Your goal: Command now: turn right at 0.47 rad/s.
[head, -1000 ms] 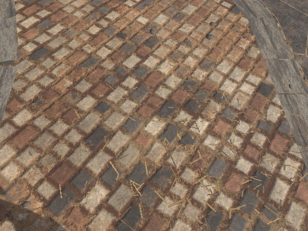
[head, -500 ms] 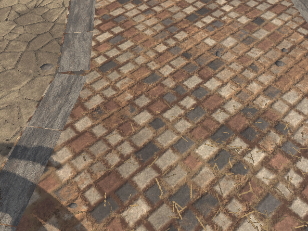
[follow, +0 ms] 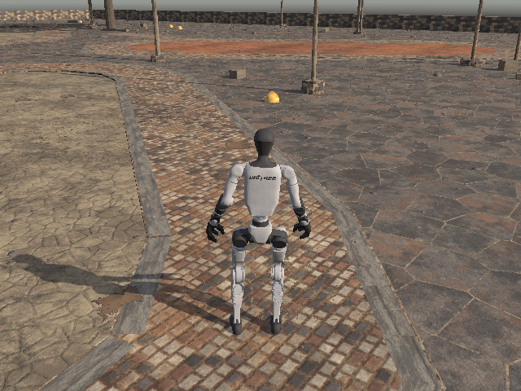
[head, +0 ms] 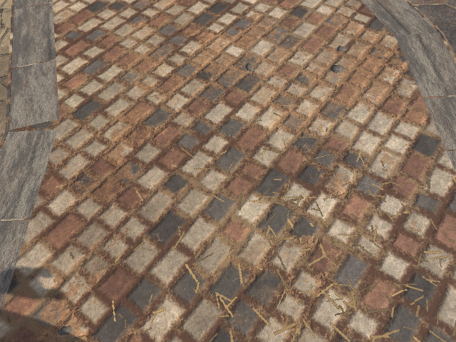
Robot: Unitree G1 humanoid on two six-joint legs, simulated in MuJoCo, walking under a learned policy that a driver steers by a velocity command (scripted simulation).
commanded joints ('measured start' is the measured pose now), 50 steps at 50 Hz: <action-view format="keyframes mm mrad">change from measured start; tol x16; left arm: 1 122 154 49 -36 12 -7 -1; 50 -70 70 10 -223 26 -83 32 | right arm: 1 13 -77 -20 -33 -4 -1 3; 31 -56 -74 17 -37 25 -102 70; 37 259 -275 -43 -11 4 -77 66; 50 101 -202 -27 -99 17 -5 13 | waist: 1 20 -124 -115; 2 -5 -361 -90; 6 -5 -118 -70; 34 -31 -89 -113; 37 -80 272 -237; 41 -24 35 -98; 50 -35 97 -129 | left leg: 1 -160 80 13 206 -22 49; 2 -409 -63 -9 494 -450 -36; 4 -432 -69 -197 683 -362 -1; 10 -378 -66 -211 598 -38 -15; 29 -308 -16 -139 88 -82 67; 34 26 -109 -49 -110 112 103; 37 446 295 -718 -206 567 394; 42 215 129 -420 -211 645 289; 50 163 62 -419 -153 659 240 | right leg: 1 271 -59 161 -297 372 -97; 2 303 -330 557 -338 737 -259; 3 226 -384 662 -417 562 -392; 6 178 -225 457 -417 238 -231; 18 241 -143 367 -412 299 -215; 24 248 -202 454 -538 -150 -256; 30 352 -233 384 -543 -48 -252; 35 173 -92 112 -133 541 -113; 37 -326 141 58 357 -292 18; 50 -233 57 117 72 149 90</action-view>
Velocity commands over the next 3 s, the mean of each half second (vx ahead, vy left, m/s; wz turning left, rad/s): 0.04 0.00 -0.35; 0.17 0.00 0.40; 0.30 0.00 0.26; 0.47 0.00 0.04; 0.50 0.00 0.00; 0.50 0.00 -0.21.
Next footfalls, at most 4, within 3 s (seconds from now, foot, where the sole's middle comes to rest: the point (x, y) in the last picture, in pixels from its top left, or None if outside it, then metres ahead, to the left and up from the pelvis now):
0.02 right None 0.04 -0.10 -0.77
0.70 left None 0.15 0.11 -0.77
1.18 right None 0.34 -0.08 -0.77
1.66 left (175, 315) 0.53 0.23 -0.77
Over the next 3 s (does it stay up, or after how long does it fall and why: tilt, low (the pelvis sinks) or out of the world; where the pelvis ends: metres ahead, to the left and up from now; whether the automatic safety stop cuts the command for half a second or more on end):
stays up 1.10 0.30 0.02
